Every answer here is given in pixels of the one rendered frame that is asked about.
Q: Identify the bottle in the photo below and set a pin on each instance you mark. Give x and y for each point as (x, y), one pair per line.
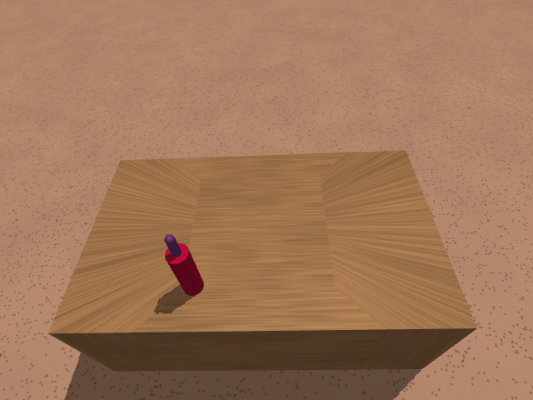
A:
(183, 266)

